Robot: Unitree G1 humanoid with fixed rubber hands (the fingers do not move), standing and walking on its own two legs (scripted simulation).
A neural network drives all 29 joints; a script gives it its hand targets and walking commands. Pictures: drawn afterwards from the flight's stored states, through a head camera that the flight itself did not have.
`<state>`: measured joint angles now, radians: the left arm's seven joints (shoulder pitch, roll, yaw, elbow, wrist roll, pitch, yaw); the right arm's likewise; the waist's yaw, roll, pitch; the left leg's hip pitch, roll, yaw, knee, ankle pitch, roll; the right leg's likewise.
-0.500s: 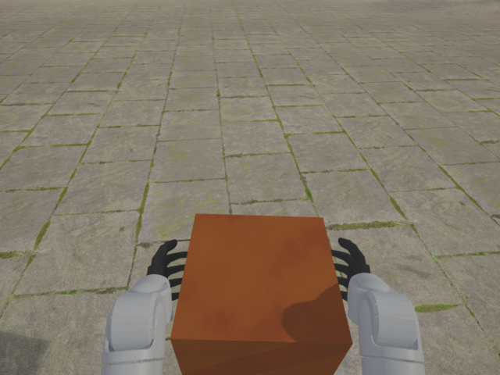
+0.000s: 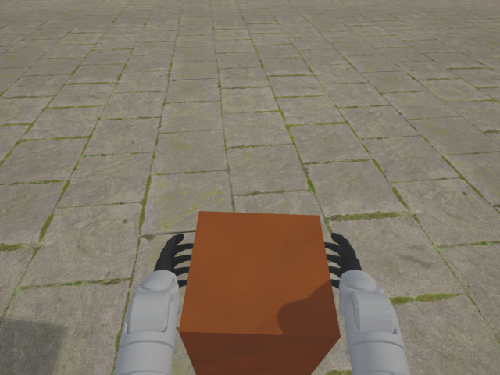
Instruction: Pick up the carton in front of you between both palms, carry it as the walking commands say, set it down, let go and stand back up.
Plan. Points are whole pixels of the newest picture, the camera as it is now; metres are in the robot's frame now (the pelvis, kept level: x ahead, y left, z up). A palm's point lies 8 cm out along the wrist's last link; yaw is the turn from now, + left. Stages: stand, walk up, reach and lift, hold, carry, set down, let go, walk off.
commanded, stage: carry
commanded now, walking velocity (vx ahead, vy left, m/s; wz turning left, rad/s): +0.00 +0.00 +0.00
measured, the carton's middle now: (255, 299) +0.30 +0.00 -0.04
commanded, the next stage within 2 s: hold in 1.16 s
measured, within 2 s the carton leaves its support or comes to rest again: neither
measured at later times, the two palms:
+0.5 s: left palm (158, 293) +0.26 +0.15 +0.04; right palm (353, 291) +0.27 -0.15 +0.05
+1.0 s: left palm (152, 300) +0.25 +0.16 +0.04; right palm (350, 298) +0.26 -0.14 +0.05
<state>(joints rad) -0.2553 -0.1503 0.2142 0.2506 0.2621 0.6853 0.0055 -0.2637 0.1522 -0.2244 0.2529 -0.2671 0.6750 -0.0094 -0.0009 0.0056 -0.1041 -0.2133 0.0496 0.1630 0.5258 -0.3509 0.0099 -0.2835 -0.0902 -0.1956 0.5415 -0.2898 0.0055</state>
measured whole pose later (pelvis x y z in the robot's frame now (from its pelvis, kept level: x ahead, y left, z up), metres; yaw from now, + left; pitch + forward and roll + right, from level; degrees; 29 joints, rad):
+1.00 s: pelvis -0.04 +0.01 +0.00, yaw +0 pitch +2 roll +0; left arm -0.23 -0.15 0.19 0.19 0.25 0.74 0.02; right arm -0.24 0.15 -0.20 0.19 -0.25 0.73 -0.01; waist 0.00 0.00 -0.10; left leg -0.25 0.04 0.17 0.52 -0.29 0.03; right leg -0.31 -0.10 -0.19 0.50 -0.21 0.01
